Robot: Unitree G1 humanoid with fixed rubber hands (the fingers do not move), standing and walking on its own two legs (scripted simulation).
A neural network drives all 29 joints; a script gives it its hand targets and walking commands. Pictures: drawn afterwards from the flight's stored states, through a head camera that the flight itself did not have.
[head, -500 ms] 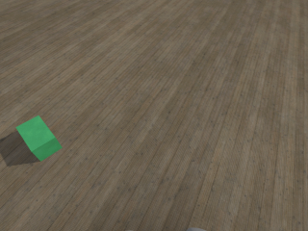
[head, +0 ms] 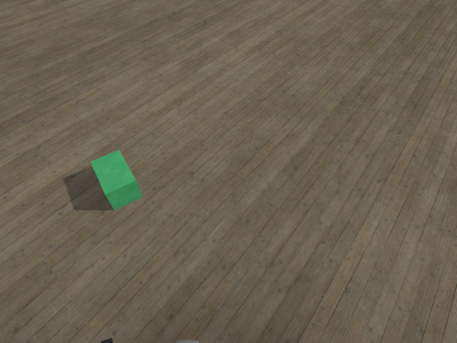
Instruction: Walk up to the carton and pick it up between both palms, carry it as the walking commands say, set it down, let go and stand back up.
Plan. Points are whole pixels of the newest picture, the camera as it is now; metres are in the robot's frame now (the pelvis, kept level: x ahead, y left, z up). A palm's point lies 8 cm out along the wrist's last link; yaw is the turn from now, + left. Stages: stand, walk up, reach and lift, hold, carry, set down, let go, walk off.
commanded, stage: walk up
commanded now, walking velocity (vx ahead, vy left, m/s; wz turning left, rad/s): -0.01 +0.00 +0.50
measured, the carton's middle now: (116, 179) +0.96 +0.57 -0.70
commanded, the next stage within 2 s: none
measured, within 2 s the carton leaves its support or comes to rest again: neither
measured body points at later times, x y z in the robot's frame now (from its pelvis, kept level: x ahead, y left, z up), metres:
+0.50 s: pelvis +0.08 +0.04 -0.01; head +0.13 +0.06 +0.44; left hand +0.14 +0.31 -0.15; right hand +0.11 -0.22 -0.15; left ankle -0.01 +0.12 -0.72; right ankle +0.06 -0.09 -0.74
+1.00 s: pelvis +0.29 +0.17 +0.00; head +0.32 +0.20 +0.44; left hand +0.29 +0.45 -0.14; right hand +0.43 -0.05 -0.14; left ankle +0.27 +0.27 -0.73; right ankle +0.25 +0.02 -0.67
